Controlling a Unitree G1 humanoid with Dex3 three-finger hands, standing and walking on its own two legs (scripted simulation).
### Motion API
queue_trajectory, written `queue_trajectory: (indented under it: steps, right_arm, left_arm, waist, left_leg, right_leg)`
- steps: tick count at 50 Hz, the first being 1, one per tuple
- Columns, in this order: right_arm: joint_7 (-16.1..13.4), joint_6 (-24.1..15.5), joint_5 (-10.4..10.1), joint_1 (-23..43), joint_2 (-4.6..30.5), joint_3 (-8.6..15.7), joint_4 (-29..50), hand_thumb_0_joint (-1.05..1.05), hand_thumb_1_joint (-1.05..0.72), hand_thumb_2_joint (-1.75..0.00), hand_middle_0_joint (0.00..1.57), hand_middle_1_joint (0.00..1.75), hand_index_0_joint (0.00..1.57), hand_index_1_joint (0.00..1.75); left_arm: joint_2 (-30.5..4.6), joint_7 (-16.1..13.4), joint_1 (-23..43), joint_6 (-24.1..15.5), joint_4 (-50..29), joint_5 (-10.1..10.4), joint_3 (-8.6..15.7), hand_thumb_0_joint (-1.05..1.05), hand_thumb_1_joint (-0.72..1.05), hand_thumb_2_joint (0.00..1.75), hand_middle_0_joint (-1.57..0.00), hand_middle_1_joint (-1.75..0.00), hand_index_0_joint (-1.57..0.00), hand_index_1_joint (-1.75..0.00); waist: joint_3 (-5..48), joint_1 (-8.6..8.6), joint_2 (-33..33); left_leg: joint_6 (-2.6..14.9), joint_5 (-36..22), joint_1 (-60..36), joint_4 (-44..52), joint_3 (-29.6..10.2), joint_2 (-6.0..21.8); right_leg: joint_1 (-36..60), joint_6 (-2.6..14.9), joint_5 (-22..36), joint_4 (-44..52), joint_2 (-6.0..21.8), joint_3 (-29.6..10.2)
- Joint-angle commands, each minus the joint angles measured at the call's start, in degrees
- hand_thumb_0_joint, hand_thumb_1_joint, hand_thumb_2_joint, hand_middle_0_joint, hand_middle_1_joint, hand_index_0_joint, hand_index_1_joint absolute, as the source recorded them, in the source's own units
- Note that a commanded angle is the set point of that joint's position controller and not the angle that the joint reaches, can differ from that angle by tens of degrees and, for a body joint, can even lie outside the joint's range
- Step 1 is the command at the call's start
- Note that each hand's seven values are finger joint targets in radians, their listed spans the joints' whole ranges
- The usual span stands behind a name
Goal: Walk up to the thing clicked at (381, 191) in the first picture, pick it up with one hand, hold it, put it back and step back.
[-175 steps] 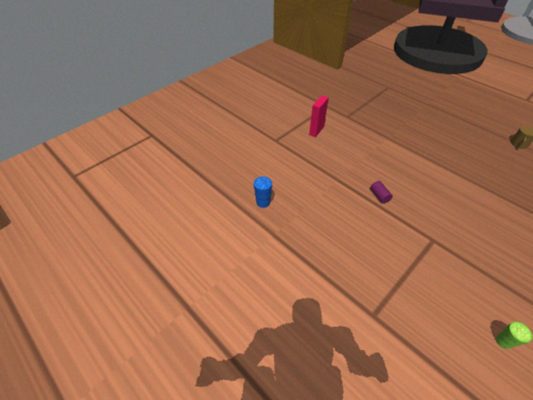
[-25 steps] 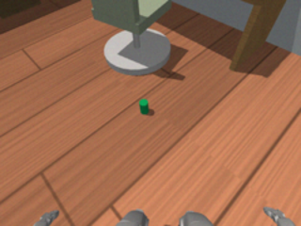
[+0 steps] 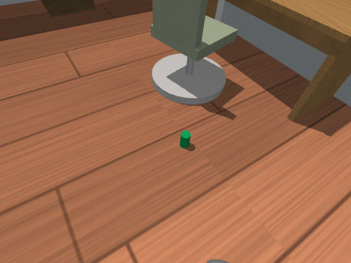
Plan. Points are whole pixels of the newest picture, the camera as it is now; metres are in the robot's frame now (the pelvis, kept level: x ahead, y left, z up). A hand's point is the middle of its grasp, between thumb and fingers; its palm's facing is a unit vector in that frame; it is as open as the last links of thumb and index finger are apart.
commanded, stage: walk up
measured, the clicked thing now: out of the picture -0.69 -0.99 -0.72
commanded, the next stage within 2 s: stand in 0.98 s
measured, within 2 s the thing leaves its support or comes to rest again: neither
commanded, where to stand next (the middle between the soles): +0.07 -0.03 m, yaw -1 degrees
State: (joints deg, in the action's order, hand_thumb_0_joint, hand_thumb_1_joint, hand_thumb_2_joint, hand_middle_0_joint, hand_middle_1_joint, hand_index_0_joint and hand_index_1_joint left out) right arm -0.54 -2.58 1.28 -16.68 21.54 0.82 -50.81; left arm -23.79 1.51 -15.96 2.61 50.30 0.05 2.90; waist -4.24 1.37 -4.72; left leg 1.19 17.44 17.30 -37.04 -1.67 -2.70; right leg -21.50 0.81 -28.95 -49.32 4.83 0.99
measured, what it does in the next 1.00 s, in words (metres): steps on the spot: right foot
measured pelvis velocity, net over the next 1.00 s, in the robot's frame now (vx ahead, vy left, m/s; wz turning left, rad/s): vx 0.02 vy -0.02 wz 0.07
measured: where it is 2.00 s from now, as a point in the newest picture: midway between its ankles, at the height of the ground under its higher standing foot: outside the picture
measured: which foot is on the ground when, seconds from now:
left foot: down 0.00-1.00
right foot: up 0.00-0.08, down 0.10-1.00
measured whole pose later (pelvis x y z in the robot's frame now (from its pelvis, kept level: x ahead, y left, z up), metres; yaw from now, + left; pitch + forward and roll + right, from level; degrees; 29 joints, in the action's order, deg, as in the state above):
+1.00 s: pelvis +0.02 -0.02 +0.02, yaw +4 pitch -2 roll +0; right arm 0.3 -0.7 0.1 -4.7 20.4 -0.3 -64.6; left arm -20.6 0.6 -5.0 -0.4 64.2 -0.1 0.6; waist -2.8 0.9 -0.5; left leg -1.1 11.8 10.0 -23.7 -6.4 -0.8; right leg -6.6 -1.8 -13.3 -22.0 3.6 5.8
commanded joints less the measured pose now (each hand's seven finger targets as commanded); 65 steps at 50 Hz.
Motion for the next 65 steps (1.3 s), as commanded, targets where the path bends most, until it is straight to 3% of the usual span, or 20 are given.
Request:
queue_trajectory:
  steps: [1, 3, 5, 6, 7, 8, 9, 11, 13, 14, 16, 22, 28, 39, 43, 48, 51, 53, 60, 65]
  right_arm:
    - [-1.16, -1.71, -0.43, 4.40, 15.65, 4.20, 4.18, 0.00, -0.90, -0.90, 0.20, 0.30, 0.20, 0.30]
    - [-1.02, -0.83, -0.65, 6.05, 15.18, 4.03, 4.15, 0.00, -0.90, -0.90, 0.20, 0.30, 0.20, 0.30]
    - [-0.84, 0.02, -1.54, 7.42, 12.70, 3.13, 4.02, 0.00, -0.90, -0.90, 0.20, 0.30, 0.20, 0.30]
    - [-0.77, 0.18, -2.10, 6.96, 10.58, 2.60, 4.07, 0.00, -0.90, -0.90, 0.20, 0.30, 0.20, 0.30]
    - [-0.77, 0.51, -1.93, 6.61, 10.53, 2.81, 3.28, 0.00, -0.90, -0.90, 0.20, 0.30, 0.20, 0.30]
    - [-0.87, 0.80, -1.59, 4.92, 11.25, 3.26, 1.35, 0.00, -0.90, -0.90, 0.20, 0.30, 0.20, 0.30]
    - [-0.73, 0.65, -1.16, 3.28, 11.72, 3.46, -0.37, 0.00, -0.90, -0.90, 0.20, 0.30, 0.20, 0.30]
    - [-0.25, 0.04, -1.12, 4.82, 12.65, 3.57, -1.19, 0.00, -0.90, -0.90, 0.20, 0.30, 0.20, 0.30]
    - [0.10, -0.21, -0.92, 8.98, 13.13, 3.44, -1.08, 0.00, -0.90, -0.90, 0.20, 0.30, 0.20, 0.30]
    - [0.17, -0.26, -0.75, 10.04, 13.34, 3.22, -1.11, 0.00, -0.90, -0.90, 0.20, 0.30, 0.20, 0.30]
    - [0.37, -0.14, -0.63, 10.70, 13.18, 2.68, -2.04, 0.00, -0.90, -0.90, 0.20, 0.30, 0.20, 0.30]
    - [0.25, -0.68, -1.00, 11.37, 12.13, 1.67, -5.17, 0.00, -0.90, -0.90, 0.20, 0.30, 0.20, 0.30]
    - [-0.08, -0.21, -1.30, 12.03, 11.66, 1.65, -7.09, 0.00, -0.90, -0.90, 0.20, 0.30, 0.20, 0.30]
    - [-0.07, 0.46, -0.93, 14.28, 11.84, 1.56, -9.61, 0.00, -0.90, -0.90, 0.20, 0.30, 0.20, 0.30]
    - [-0.07, 0.45, -1.07, 13.76, 11.42, 1.42, -10.15, 0.00, -0.90, -0.90, 0.20, 0.30, 0.20, 0.30]
    - [-0.14, 0.76, -0.95, 14.35, 11.37, 1.47, -10.41, 0.00, -0.90, -0.90, 0.20, 0.30, 0.20, 0.30]
    - [-0.14, 1.00, -1.15, 15.33, 10.71, 1.33, -10.29, 0.00, -0.90, -0.90, 0.20, 0.30, 0.20, 0.30]
    - [-0.11, 1.09, -1.03, 14.79, 11.10, 1.39, -10.74, 0.00, -0.90, -0.90, 0.20, 0.30, 0.20, 0.30]
    - [0.02, 0.97, -1.13, 16.18, 11.19, 1.40, -10.98, 0.00, -0.90, -0.90, 0.20, 0.30, 0.20, 0.30]
    - [0.10, 1.14, -1.05, 15.65, 10.63, 1.32, -11.29, 0.00, -0.90, -0.90, 0.20, 0.30, 0.20, 0.30]
  left_arm:
    - [-10.20, -0.97, -0.31, -2.59, -2.43, -0.10, 2.81, 0.00, 0.90, 0.90, -0.20, -0.30, -0.20, -0.30]
    - [-9.03, -1.30, -1.28, -3.31, -1.01, -0.16, 2.36, 0.00, 0.90, 0.90, -0.20, -0.30, -0.20, -0.30]
    - [-10.42, -1.72, -1.99, -4.45, 0.62, -0.84, 2.37, 0.00, 0.90, 0.90, -0.20, -0.30, -0.20, -0.30]
    - [-12.82, -2.00, -0.68, -4.94, 0.54, -1.36, 2.70, 0.00, 0.90, 0.90, -0.20, -0.30, -0.20, -0.30]
    - [-15.29, -2.01, 1.41, -5.17, 0.10, -1.25, 2.96, 0.00, 0.90, 0.90, -0.20, -0.30, -0.20, -0.30]
    - [-16.25, -1.63, 6.05, -5.16, -0.65, -1.22, 2.75, 0.00, 0.90, 0.90, -0.20, -0.30, -0.20, -0.30]
    - [-14.47, -1.42, 8.82, -5.10, -1.42, -1.27, 2.19, 0.00, 0.90, 0.90, -0.20, -0.30, -0.20, -0.30]
    - [-11.47, -1.31, 9.18, -4.88, -0.87, -0.79, 1.03, 0.00, 0.90, 0.90, -0.20, -0.30, -0.20, -0.30]
    - [-10.07, -1.16, 8.26, -4.76, 1.22, -0.40, 0.76, 0.00, 0.90, 0.90, -0.20, -0.30, -0.20, -0.30]
    - [-10.00, -0.94, 7.60, -4.59, 1.78, -0.47, 0.72, 0.00, 0.90, 0.90, -0.20, -0.30, -0.20, -0.30]
    - [-10.24, -0.86, 7.77, -4.67, 2.65, -0.53, 0.71, 0.00, 0.90, 0.90, -0.20, -0.30, -0.20, -0.30]
    - [-10.03, -1.21, 8.73, -5.25, 5.18, 0.04, 0.50, 0.00, 0.90, 0.90, -0.20, -0.30, -0.20, -0.30]
    - [-10.57, -1.50, 10.12, -4.88, 6.87, 0.06, 0.45, 0.00, 0.90, 0.90, -0.20, -0.30, -0.20, -0.30]
    - [-9.88, -1.51, 13.20, -4.32, 9.14, -0.28, 0.17, 0.00, 0.90, 0.90, -0.20, -0.30, -0.20, -0.30]
    - [-9.83, -1.59, 13.05, -4.61, 9.85, -0.24, 0.52, 0.00, 0.90, 0.90, -0.20, -0.30, -0.20, -0.30]
    - [-9.64, -1.64, 14.27, -4.32, 10.16, -0.34, 0.62, 0.00, 0.90, 0.90, -0.20, -0.30, -0.20, -0.30]
    - [-9.11, -1.92, 13.85, -4.20, 10.95, -0.20, -0.01, 0.00, 0.90, 0.90, -0.20, -0.30, -0.20, -0.30]
    - [-9.26, -1.86, 13.81, -4.20, 11.18, -0.14, 0.01, 0.00, 0.90, 0.90, -0.20, -0.30, -0.20, -0.30]
    - [-8.52, -1.81, 13.35, -4.37, 12.01, -0.21, -0.35, 0.00, 0.90, 0.90, -0.20, -0.30, -0.20, -0.30]
    - [-9.04, -1.78, 12.90, -4.22, 12.38, -0.43, -0.29, 0.00, 0.90, 0.90, -0.20, -0.30, -0.20, -0.30]
  waist:
    - [4.69, -0.47, 16.01]
    - [5.68, 0.39, 15.78]
    - [6.37, 1.44, 10.97]
    - [6.25, 0.65, 4.07]
    - [4.84, -0.23, 0.13]
    - [3.12, -2.02, -2.24]
    - [2.18, -3.63, -1.58]
    - [2.22, -3.54, 1.15]
    - [2.09, -1.12, 3.03]
    - [2.30, -0.78, 2.76]
    - [0.64, -0.58, 2.95]
    - [6.52, -0.02, 5.49]
    - [8.31, -0.13, 4.77]
    - [5.86, -0.49, 6.38]
    - [8.45, -0.68, 5.19]
    - [6.74, -0.98, 5.24]
    - [5.56, -0.95, 5.05]
    - [5.68, -1.03, 5.34]
    - [8.22, -0.80, 6.22]
    - [6.81, -0.94, 5.27]
  left_leg:
    - [9.16, -15.75, -2.09, 11.61, -15.48, 13.44]
    - [8.06, -14.89, -1.04, 8.21, -12.08, 11.80]
    - [4.31, -14.26, 2.89, 3.13, -8.90, 8.82]
    - [1.98, -12.07, 5.22, -1.22, -6.10, 5.58]
    - [0.74, -1.48, 6.08, -3.82, -3.28, 1.49]
    - [0.32, 9.79, 1.13, -5.44, -1.46, 1.44]
    - [0.41, 9.67, -3.36, -2.37, -2.38, 2.40]
    - [2.06, 0.01, -5.33, 7.50, -7.66, 4.73]
    - [3.63, 1.26, -0.94, 11.55, -12.90, 7.97]
    - [3.72, 7.18, 0.20, 13.23, -13.12, 8.09]
    - [2.88, 8.85, 3.58, 13.89, -11.80, 7.01]
    - [1.63, -13.46, -2.18, 12.40, -9.22, 7.02]
    - [1.36, -21.03, -5.18, 11.79, -7.68, 7.12]
    - [1.02, -15.49, -3.96, 16.86, -8.64, 7.52]
    - [0.76, -22.47, -6.33, 15.10, -7.29, 7.27]
    - [0.46, -19.83, -5.77, 16.48, -7.53, 7.27]
    - [-0.42, -23.69, -8.23, 17.41, -7.64, 8.59]
    - [-0.63, -19.97, -6.97, 18.61, -7.30, 8.36]
    - [-0.39, -21.25, -9.85, 19.08, -6.74, 8.98]
    - [-0.57, -15.84, -9.07, 20.93, -6.58, 8.59]
  right_leg:
    - [1.16, 0.11, 1.31, 4.82, 0.00, -0.68]
    - [6.14, 0.50, 5.80, 14.70, -1.81, 1.39]
    - [12.92, 1.41, 18.27, 22.34, -0.59, -1.27]
    - [13.91, 3.49, 22.48, 24.80, 4.66, -8.17]
    - [10.14, 7.50, 17.50, 27.63, 11.03, -16.49]
    - [3.07, 10.41, 11.70, 28.50, 14.74, -18.70]
    - [-0.63, 9.71, 10.79, 27.53, 13.83, -16.48]
    - [-1.06, 4.04, 9.72, 24.43, 6.74, -7.41]
    - [2.35, 1.52, 7.17, 21.75, 1.45, -2.58]
    - [3.46, 1.53, 3.94, 23.14, 1.25, -2.80]
    - [6.21, 1.89, 1.98, 25.13, 2.15, -3.82]
    - [13.29, 1.54, 18.62, 25.28, 3.31, -2.15]
    - [16.10, 1.18, 24.85, 26.13, 4.06, -0.83]
    - [17.38, 0.42, 19.15, 29.45, 3.37, 0.05]
    - [19.80, 0.29, 25.29, 29.72, 3.80, 0.32]
    - [18.72, 0.10, 22.25, 30.47, 3.50, 0.79]
    - [16.77, -0.02, 24.50, 32.00, 3.67, -0.55]
    - [18.11, -0.15, 22.35, 32.61, 3.63, -1.00]
    - [18.85, -0.18, 24.87, 33.11, 3.78, -1.42]
    - [17.34, -0.18, 20.14, 33.67, 3.50, -1.40]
